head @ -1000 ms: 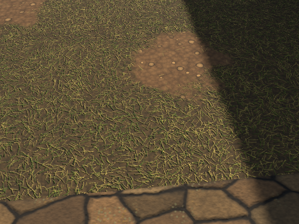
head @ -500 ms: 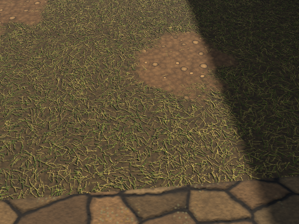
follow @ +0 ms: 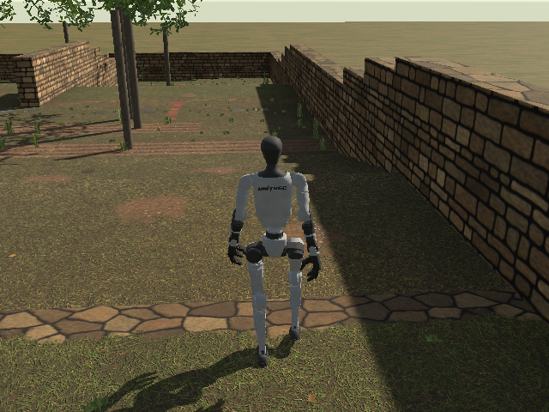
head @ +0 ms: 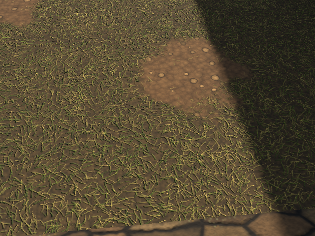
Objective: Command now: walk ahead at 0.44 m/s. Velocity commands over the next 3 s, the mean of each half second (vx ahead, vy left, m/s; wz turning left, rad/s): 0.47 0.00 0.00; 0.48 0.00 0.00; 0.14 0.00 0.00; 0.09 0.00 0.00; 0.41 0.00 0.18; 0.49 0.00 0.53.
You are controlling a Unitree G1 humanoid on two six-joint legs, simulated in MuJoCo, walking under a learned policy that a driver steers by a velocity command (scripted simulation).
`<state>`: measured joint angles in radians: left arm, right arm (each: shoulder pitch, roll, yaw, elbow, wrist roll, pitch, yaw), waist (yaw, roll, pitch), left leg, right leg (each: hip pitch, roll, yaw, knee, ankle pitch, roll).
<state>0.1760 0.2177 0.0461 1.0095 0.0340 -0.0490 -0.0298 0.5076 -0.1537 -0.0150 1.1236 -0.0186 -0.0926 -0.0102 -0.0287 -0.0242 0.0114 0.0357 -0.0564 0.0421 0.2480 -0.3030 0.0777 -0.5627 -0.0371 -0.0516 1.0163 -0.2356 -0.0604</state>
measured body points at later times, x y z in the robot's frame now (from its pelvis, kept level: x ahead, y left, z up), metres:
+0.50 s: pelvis +0.28 -0.03 +0.00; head +0.30 -0.03 +0.45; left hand +0.22 +0.21 -0.14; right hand +0.39 -0.27 -0.14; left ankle +0.38 +0.13 -0.67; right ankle +0.24 -0.08 -0.74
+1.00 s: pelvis +0.56 +0.03 +0.00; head +0.59 +0.04 +0.45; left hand +0.64 +0.27 -0.14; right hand +0.55 -0.22 -0.14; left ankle +0.56 +0.08 -0.74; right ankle +0.59 -0.12 -0.66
